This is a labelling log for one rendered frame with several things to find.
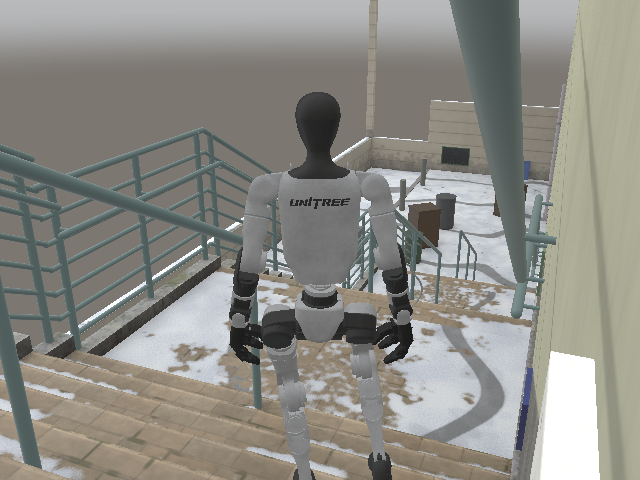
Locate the robot left upper arm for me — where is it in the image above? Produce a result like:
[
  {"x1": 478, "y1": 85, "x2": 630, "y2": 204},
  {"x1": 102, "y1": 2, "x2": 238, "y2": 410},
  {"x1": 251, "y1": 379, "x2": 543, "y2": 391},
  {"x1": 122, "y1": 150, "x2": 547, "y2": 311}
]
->
[{"x1": 239, "y1": 172, "x2": 282, "y2": 274}]

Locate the robot left forearm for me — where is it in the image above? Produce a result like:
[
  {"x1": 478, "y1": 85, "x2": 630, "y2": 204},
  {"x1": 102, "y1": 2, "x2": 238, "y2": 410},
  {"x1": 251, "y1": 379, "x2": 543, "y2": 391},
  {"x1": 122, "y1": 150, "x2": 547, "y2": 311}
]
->
[{"x1": 229, "y1": 247, "x2": 259, "y2": 328}]

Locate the robot right upper arm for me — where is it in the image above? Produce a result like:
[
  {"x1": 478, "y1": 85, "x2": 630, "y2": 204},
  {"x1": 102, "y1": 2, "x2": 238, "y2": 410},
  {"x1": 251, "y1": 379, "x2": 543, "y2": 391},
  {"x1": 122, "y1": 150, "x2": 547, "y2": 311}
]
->
[{"x1": 356, "y1": 171, "x2": 402, "y2": 271}]

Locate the robot right thigh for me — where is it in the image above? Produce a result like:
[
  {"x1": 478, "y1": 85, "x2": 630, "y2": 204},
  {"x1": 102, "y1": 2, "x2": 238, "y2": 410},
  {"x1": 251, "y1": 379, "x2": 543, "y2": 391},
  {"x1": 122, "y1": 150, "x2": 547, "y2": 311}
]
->
[{"x1": 343, "y1": 302, "x2": 377, "y2": 379}]

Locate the robot left thigh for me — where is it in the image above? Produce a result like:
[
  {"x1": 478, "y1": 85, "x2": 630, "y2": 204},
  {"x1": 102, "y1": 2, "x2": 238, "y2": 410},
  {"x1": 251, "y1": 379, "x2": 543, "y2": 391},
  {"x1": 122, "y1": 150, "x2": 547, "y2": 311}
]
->
[{"x1": 261, "y1": 304, "x2": 307, "y2": 412}]

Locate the right robot hand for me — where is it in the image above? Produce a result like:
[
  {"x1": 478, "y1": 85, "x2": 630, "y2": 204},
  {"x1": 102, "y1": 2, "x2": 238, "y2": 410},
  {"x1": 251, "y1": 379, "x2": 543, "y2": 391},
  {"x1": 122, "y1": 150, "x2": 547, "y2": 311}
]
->
[{"x1": 372, "y1": 318, "x2": 414, "y2": 364}]

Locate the robot thigh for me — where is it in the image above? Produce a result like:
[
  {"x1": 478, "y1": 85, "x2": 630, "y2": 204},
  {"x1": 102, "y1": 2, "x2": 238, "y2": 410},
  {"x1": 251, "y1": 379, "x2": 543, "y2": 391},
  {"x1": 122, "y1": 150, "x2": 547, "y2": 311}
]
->
[
  {"x1": 261, "y1": 304, "x2": 307, "y2": 412},
  {"x1": 343, "y1": 302, "x2": 377, "y2": 379}
]

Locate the robot right forearm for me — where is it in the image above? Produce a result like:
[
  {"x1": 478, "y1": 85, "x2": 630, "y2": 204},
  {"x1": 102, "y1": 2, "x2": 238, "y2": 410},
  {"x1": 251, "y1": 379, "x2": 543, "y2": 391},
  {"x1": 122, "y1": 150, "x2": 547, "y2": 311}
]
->
[{"x1": 382, "y1": 243, "x2": 413, "y2": 325}]

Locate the left robot hand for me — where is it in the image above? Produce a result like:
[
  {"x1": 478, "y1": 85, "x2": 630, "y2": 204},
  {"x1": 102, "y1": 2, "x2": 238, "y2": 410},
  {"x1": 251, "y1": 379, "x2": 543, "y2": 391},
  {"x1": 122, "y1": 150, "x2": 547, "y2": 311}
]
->
[{"x1": 229, "y1": 323, "x2": 263, "y2": 365}]

